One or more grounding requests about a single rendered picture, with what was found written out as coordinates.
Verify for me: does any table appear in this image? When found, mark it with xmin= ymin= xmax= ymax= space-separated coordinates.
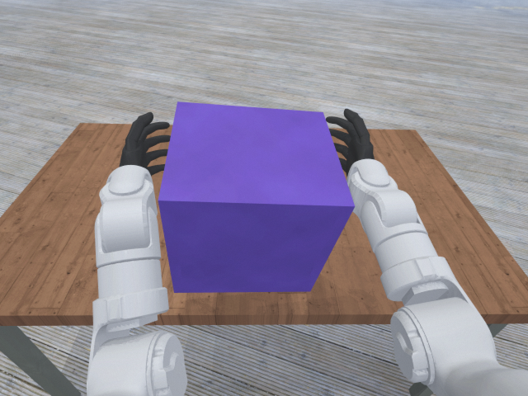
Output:
xmin=0 ymin=123 xmax=528 ymax=396

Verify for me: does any robot left upper arm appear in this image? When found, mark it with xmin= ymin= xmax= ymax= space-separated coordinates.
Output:
xmin=88 ymin=330 xmax=187 ymax=396

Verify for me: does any robot right hand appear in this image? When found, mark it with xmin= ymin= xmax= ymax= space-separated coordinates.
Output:
xmin=326 ymin=109 xmax=375 ymax=176

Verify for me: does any robot right forearm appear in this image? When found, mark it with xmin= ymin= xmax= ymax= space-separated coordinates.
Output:
xmin=346 ymin=159 xmax=497 ymax=359

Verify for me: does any carton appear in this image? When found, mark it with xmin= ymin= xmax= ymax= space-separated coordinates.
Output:
xmin=158 ymin=101 xmax=355 ymax=293

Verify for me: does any robot right upper arm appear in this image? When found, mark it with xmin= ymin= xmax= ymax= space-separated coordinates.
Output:
xmin=390 ymin=297 xmax=528 ymax=396

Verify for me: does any robot left forearm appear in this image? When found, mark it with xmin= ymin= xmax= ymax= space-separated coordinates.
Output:
xmin=87 ymin=165 xmax=169 ymax=396

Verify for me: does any robot left hand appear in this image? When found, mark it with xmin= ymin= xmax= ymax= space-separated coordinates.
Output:
xmin=119 ymin=112 xmax=171 ymax=176

